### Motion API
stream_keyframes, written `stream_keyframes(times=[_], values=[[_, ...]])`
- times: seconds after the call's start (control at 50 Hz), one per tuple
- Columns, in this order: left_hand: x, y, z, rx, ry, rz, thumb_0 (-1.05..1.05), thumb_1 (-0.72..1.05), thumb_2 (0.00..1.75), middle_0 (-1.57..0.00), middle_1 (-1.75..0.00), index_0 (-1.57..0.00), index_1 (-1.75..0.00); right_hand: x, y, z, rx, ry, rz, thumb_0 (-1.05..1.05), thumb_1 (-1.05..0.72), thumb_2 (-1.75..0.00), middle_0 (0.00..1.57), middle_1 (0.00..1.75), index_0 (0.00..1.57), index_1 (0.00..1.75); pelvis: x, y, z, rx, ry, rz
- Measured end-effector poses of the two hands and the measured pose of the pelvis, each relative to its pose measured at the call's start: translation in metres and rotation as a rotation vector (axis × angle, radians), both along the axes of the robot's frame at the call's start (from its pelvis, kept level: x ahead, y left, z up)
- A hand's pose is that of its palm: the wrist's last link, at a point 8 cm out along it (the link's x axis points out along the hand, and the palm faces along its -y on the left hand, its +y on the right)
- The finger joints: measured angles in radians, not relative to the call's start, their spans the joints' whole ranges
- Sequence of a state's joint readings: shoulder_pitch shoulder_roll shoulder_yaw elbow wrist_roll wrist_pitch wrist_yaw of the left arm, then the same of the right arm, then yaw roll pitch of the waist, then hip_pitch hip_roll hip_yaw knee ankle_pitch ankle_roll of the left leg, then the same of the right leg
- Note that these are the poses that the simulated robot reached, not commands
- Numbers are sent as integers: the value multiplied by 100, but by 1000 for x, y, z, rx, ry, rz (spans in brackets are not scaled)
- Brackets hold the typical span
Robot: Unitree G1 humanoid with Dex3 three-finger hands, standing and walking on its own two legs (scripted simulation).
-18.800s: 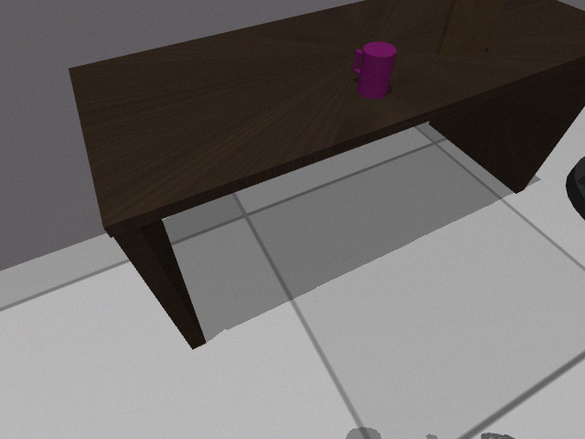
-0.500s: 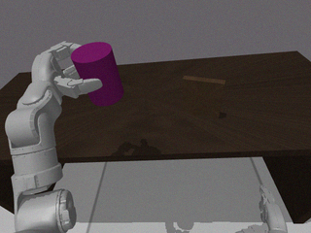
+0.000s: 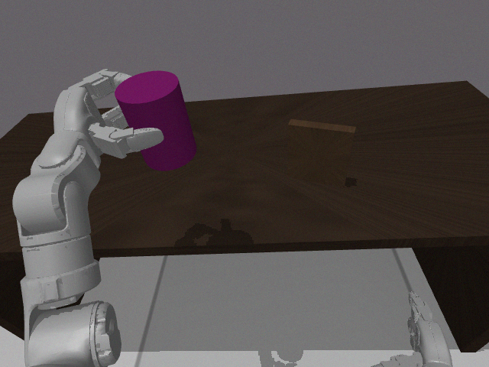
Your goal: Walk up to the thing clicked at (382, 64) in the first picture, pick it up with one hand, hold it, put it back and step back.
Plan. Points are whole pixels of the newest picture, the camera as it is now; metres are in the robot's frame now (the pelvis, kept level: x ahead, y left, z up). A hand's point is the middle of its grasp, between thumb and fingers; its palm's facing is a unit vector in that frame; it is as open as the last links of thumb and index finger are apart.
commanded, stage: hold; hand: left
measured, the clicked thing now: (159, 115) +0.37 +0.13 +0.28
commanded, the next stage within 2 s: crouch in 0.92 s
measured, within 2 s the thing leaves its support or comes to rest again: neither
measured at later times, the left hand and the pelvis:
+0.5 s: hand (132, 120) +0.35 +0.16 +0.28, palm faces +0.16 -0.99 +0.02, open 10.8 cm; pelvis +0.00 +0.00 +0.00, yaw +0 degrees
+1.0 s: hand (130, 123) +0.34 +0.17 +0.28, palm faces +0.16 -0.99 +0.02, open 10.8 cm; pelvis +0.00 +0.00 +0.00, yaw +0 degrees
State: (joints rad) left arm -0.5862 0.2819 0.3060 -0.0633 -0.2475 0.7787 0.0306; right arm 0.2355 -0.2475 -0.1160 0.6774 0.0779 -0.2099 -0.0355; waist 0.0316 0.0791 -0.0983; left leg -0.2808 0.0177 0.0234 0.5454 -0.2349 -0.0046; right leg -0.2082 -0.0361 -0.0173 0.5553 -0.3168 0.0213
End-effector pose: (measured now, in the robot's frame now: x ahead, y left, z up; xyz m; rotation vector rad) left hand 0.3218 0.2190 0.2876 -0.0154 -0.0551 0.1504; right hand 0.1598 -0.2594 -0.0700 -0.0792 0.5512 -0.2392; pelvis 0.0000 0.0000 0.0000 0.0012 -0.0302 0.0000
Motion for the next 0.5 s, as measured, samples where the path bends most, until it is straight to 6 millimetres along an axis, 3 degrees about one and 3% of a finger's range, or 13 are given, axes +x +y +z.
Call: stream_keyframes(times=[0.16, 0.5], values=[[-4, -8, -8, -10, 0, -10, -1, -61, 73, -83, -127, -85, -127, 0, 1, 0, 9, -8, 0, -1, 52, -5, 6, 5, 5, 5, 0, -1, 0, 0, -4, -2], [-4, -5, -7, -3, 9, 9, -1, -61, 74, -82, -127, -85, -127, 0, -5, 1, -2, -7, -2, -1, 51, -6, 6, 5, 5, 5, -1, -4, 0, 3, -8, 4]])
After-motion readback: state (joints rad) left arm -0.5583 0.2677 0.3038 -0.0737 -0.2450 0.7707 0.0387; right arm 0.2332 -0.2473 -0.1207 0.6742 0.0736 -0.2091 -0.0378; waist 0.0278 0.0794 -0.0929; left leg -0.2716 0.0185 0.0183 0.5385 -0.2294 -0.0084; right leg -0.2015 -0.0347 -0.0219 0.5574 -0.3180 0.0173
